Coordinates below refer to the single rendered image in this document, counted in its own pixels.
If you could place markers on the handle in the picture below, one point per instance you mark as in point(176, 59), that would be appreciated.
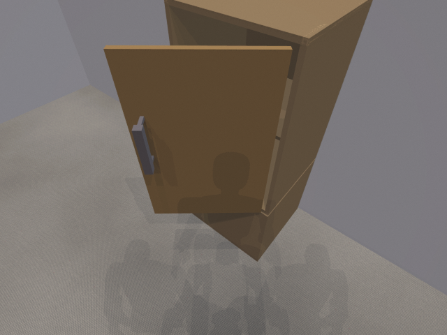
point(141, 143)

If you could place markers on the cupboard door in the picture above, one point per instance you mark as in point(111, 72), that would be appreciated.
point(211, 116)

